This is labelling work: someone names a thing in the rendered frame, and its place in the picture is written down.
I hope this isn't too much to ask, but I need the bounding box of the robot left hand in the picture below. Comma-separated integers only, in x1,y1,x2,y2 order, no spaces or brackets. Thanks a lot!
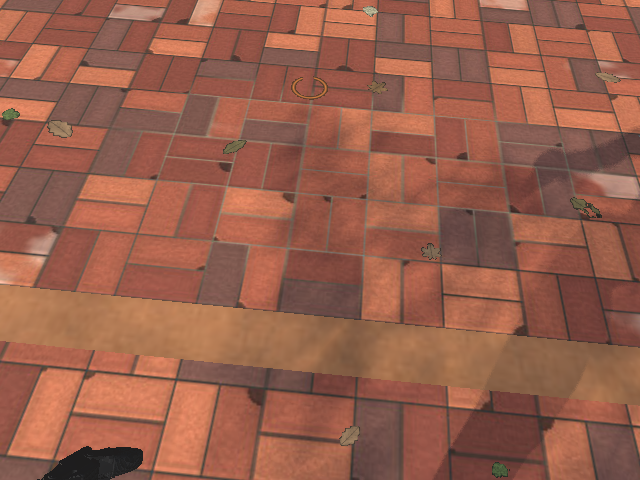
37,446,143,480

